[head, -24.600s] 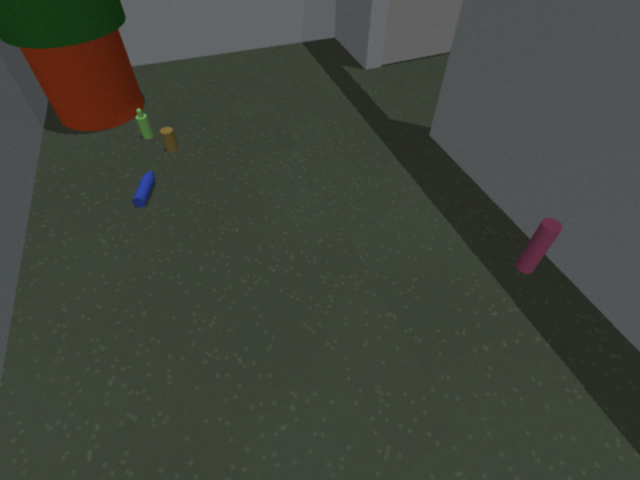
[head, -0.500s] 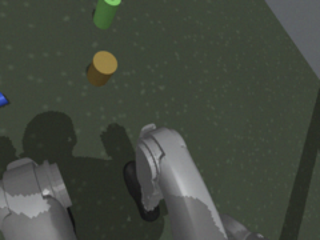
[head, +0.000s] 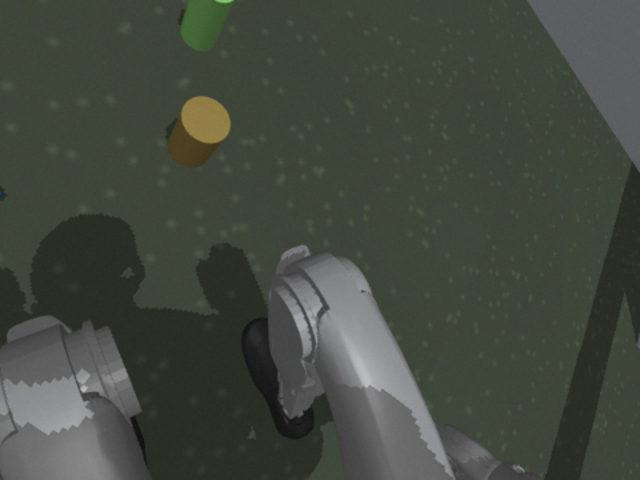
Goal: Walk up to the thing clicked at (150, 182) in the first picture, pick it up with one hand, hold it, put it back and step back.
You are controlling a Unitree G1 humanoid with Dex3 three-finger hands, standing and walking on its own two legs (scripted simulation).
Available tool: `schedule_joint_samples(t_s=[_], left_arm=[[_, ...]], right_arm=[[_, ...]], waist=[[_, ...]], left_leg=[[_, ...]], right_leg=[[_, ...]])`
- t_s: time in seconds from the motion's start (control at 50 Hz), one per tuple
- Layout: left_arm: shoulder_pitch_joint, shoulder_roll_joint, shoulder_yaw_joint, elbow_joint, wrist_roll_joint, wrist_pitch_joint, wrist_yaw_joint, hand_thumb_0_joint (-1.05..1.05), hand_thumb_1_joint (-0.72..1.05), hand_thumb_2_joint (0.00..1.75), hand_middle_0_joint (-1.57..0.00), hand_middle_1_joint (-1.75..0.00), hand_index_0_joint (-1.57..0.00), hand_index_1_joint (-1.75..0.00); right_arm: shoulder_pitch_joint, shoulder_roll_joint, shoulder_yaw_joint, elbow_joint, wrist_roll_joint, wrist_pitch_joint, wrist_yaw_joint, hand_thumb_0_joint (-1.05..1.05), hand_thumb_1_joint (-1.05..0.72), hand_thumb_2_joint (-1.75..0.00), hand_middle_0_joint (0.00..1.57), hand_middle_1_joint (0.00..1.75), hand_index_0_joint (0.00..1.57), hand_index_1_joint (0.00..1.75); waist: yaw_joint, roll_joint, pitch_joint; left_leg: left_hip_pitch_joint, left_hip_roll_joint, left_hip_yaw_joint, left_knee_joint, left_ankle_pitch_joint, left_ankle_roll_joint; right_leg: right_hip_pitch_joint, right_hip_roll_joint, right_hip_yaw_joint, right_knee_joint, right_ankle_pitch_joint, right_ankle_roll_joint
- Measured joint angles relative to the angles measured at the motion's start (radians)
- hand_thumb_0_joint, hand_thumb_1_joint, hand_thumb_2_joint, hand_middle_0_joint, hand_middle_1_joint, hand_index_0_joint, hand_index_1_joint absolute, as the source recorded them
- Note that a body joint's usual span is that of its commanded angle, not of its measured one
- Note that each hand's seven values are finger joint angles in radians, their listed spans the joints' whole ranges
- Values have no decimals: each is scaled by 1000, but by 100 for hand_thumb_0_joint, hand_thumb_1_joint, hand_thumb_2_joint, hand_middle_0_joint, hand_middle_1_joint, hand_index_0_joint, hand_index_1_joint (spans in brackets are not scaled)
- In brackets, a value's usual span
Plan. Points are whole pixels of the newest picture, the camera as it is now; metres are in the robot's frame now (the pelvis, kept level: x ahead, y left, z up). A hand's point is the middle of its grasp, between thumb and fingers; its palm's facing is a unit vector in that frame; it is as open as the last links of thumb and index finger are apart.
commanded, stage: close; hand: left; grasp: from above
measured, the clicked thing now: out of the picture +0.43 +0.33 -0.28
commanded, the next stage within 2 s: settle in 0.40 s
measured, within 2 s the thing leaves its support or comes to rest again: leaves its support in 0.84 s
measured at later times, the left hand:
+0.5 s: hand out of the picture +0.40 +0.34 -0.26, palm faces -0.39 -0.23 -0.89, open 8.7 cm
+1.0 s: hand out of the picture +0.42 +0.34 -0.22, palm faces -0.32 -0.21 -0.93, open 8.6 cm
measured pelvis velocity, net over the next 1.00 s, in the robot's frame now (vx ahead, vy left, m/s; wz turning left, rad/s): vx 0.01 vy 0.00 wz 0.02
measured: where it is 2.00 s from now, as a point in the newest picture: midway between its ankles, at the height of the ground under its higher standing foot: (213, 437)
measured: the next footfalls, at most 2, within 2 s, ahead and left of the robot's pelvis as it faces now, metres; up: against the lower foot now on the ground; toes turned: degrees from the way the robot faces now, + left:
none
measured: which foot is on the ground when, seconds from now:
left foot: down 0.00-1.00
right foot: down 0.00-1.00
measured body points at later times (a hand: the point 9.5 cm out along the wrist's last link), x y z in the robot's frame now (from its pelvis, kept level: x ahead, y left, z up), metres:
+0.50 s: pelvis +0.00 +0.00 +0.00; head +0.27 +0.13 +0.33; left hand +0.42 +0.35 -0.21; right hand +0.05 -0.25 -0.05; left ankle +0.07 +0.12 -0.27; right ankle +0.12 -0.11 -0.27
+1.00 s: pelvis +0.01 +0.00 +0.01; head +0.25 +0.13 +0.36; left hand +0.43 +0.35 -0.17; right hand +0.08 -0.25 -0.06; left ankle +0.07 +0.12 -0.27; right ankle +0.12 -0.11 -0.27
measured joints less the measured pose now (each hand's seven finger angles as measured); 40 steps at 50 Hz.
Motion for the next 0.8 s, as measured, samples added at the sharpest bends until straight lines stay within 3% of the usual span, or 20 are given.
schedule_joint_samples(t_s=[0.16,0.6,0.8], left_arm=[[9,-2,8,-9,-18,-3,-11,0,25,37,-70,-54,-72,-50],[10,15,0,-7,-10,-24,-21,1,24,26,-79,-43,-81,-39],[37,-22,25,-72,-9,-2,-54,1,20,29,-83,-42,-84,-38]], right_arm=[[4,4,7,-1,6,0,-1,0,-90,-90,20,30,20,30],[13,-14,13,-6,0,12,-19,0,-90,-90,20,30,20,30],[27,0,-14,3,8,17,-21,0,-91,-90,20,30,20,30]], waist=[[1,5,4],[-3,-3,9],[11,9,-15]], left_leg=[[2,1,-2,-3,0,-5],[10,2,-4,-7,5,-5],[2,0,1,-15,5,-5]], right_leg=[[-2,0,-2,-1,2,-4],[6,1,-4,-6,9,-5],[-1,-3,-1,-11,5,-8]])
